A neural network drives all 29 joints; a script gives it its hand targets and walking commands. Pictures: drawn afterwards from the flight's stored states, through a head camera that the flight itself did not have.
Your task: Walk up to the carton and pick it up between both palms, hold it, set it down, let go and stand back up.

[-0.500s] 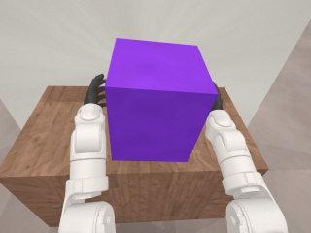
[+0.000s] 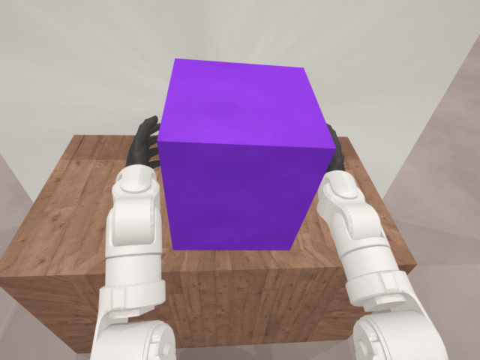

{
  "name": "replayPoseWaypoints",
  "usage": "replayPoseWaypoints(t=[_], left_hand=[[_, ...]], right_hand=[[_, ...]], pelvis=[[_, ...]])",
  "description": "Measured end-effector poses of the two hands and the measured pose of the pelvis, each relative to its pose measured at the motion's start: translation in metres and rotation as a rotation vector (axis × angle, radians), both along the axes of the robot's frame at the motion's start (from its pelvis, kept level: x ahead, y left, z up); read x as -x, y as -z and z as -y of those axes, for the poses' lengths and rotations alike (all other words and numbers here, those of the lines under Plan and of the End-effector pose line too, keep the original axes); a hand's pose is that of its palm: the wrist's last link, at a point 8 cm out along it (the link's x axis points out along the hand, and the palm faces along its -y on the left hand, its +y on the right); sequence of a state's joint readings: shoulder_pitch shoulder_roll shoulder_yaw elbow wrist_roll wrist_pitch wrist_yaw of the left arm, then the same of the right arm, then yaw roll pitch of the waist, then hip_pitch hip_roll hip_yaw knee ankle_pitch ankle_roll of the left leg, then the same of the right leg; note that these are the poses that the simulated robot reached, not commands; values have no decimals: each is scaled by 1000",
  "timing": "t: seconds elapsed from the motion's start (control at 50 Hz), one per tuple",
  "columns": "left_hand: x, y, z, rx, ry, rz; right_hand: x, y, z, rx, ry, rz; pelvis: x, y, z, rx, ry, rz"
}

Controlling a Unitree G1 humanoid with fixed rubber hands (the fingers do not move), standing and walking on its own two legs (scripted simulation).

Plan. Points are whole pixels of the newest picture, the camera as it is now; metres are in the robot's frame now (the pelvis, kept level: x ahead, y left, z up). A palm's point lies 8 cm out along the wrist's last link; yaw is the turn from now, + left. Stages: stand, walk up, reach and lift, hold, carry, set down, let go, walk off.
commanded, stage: hold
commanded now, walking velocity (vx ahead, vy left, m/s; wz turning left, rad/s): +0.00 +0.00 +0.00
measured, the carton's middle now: (236, 161) +0.38 +0.01 +0.15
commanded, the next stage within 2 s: none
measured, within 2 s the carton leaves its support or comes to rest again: neither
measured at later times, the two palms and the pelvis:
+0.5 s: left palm (143, 163) +0.35 +0.15 +0.17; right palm (330, 169) +0.35 -0.14 +0.16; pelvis -0.01 +0.00 +0.00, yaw -1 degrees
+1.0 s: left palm (142, 169) +0.34 +0.15 +0.17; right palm (331, 174) +0.34 -0.14 +0.16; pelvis +0.00 +0.00 +0.00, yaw +0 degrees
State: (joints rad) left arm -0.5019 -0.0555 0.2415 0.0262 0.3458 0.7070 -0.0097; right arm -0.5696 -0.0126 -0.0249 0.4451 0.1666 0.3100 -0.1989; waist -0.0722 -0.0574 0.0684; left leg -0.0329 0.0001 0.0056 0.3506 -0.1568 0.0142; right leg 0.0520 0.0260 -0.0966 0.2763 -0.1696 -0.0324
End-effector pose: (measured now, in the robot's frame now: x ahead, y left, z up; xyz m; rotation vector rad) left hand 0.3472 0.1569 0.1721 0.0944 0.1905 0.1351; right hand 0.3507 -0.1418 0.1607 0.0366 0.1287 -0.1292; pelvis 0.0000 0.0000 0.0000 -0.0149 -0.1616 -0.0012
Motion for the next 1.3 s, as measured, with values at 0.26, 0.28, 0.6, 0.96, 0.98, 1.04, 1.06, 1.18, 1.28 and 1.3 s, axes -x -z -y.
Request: replayPoseWaypoints(t=[0.26, 0.28, 0.6, 0.96, 0.98, 1.04, 1.06, 1.18, 1.28, 1.3], left_hand=[[1, 6, 3, -3, 13, -24], [0, 5, 3, -3, 15, -23], [-4, 1, 3, 2, 10, -12], [4, 3, 1, -8, 7, -8], [4, 2, 2, -8, 8, -9], [4, 2, 3, -4, 13, -12], [4, 2, 4, -3, 15, -12], [3, -1, 4, 1, 16, -10], [3, -2, 4, 3, 11, -13], [3, -2, 3, 2, 11, -11]], right_hand=[[5, 9, 2, -9, 14, -20], [5, 8, 3, -10, 15, -18], [-1, 1, 3, -4, 9, -4], [5, 3, 1, -11, 7, 4], [6, 3, 2, -11, 9, 4], [8, 4, 3, -10, 14, 2], [8, 4, 4, -8, 15, 2], [8, 1, 4, -4, 20, 4], [7, 0, 3, -5, 15, 3], [7, 0, 3, -4, 14, 5]], pelvis=[[6, 0, -1, -1, 2, -6], [7, 0, -1, -1, 3, -9], [3, 0, -1, -1, 7, -14], [3, 0, -1, 0, -2, 5], [4, 0, -1, 0, -1, 5], [6, 0, -2, 0, 2, 6], [6, 0, -2, 0, 4, 5], [9, 0, -2, -3, 10, -2], [10, 0, -1, -3, 10, -3], [11, 0, -1, -3, 9, -3]])
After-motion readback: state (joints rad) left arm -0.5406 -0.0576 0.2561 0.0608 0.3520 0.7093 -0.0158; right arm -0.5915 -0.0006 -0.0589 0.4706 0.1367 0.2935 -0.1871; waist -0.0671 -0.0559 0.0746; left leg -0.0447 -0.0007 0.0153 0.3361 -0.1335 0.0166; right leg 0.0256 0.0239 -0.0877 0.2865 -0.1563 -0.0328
